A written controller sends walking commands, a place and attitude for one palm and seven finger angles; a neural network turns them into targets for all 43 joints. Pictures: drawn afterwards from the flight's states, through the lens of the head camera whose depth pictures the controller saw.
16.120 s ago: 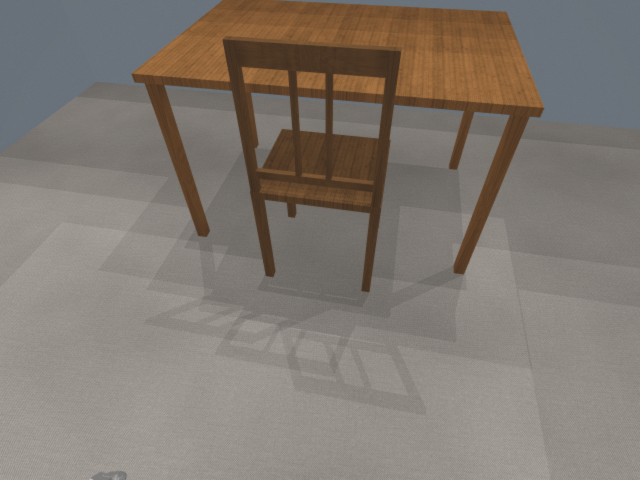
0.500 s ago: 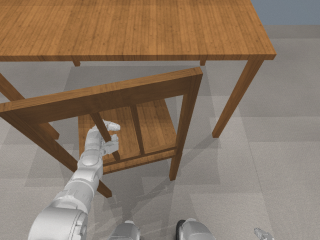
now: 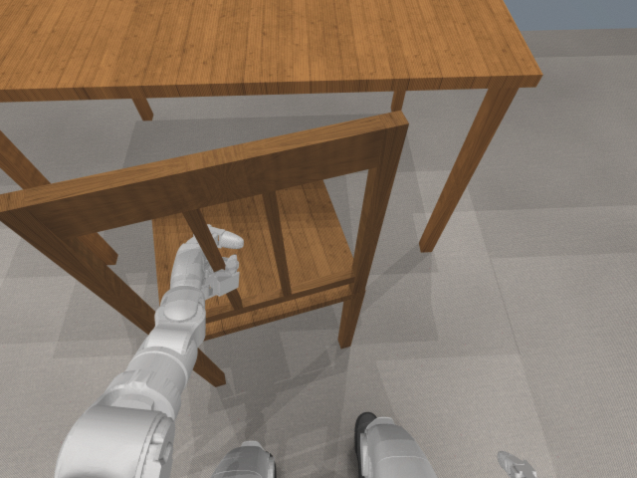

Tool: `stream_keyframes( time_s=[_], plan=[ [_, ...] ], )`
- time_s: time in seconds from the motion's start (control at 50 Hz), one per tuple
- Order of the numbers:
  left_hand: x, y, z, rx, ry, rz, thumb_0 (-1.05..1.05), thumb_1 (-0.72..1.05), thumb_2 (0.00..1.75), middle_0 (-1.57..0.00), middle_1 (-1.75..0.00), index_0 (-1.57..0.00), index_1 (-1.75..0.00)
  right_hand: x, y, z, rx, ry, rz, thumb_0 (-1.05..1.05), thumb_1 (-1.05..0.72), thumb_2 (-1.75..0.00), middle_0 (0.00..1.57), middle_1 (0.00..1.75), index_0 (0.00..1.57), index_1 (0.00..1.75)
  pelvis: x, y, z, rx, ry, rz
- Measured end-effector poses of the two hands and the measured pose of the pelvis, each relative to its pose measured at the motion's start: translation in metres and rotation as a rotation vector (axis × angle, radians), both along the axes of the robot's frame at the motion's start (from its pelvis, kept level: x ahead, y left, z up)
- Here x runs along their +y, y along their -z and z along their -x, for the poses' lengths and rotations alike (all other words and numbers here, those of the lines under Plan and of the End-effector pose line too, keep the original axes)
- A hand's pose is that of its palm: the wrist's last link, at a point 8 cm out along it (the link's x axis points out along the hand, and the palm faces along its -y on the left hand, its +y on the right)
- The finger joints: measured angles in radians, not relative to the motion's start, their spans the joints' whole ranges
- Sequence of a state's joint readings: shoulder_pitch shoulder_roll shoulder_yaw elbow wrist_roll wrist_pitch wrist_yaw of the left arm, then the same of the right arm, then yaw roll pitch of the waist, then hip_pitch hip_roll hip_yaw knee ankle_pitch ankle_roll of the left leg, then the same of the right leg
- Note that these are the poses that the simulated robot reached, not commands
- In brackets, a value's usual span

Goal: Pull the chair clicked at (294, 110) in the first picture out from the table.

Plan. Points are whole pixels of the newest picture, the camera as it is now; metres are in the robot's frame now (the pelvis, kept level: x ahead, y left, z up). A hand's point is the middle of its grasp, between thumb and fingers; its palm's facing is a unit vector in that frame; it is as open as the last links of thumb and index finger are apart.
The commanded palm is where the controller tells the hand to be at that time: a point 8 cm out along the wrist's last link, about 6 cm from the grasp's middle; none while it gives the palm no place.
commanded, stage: step backward, pulling the chair out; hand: left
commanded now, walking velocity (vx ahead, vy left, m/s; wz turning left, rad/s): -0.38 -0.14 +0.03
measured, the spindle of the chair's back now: (218, 265) +0.40 +0.14 -0.06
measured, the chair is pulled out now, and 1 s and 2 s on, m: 0.22 0.31 0.45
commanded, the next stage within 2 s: none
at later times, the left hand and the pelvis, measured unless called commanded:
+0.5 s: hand (225, 305) +0.34 +0.12 -0.05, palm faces +0.03 -0.98 -0.19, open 5.0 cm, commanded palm +0.34 +0.17 -0.05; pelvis -0.03 -0.01 +0.00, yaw +1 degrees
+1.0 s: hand (220, 338) +0.29 +0.13 -0.05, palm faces +0.06 -0.98 -0.21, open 5.0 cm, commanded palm +0.29 +0.18 -0.05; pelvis -0.08 -0.03 -0.01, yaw +2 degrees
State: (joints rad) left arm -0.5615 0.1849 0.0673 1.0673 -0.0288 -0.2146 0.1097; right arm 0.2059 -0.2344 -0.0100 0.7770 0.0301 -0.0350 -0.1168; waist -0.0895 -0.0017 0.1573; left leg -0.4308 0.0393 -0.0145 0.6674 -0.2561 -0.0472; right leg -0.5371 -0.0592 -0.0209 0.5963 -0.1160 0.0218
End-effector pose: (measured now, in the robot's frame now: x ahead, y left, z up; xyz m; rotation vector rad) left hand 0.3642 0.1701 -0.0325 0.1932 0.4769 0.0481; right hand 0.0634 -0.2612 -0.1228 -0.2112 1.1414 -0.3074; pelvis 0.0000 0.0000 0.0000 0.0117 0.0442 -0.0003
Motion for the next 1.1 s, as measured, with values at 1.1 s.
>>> stream_keyframes(
  time_s=[1.1],
  plan=[
    [0.006,-0.003,0.106,0.015,-0.085,-0.002,0.03,0.73,0.83,-0.33,-1.25,-0.50,-1.45,-0.020,0.002,0.080,0.008,-0.061,-0.004,0.00,-0.90,-0.89,0.20,0.30,0.20,0.30,-0.020,-0.001,0.088,-0.022,-0.044,-0.009]
  ],
)
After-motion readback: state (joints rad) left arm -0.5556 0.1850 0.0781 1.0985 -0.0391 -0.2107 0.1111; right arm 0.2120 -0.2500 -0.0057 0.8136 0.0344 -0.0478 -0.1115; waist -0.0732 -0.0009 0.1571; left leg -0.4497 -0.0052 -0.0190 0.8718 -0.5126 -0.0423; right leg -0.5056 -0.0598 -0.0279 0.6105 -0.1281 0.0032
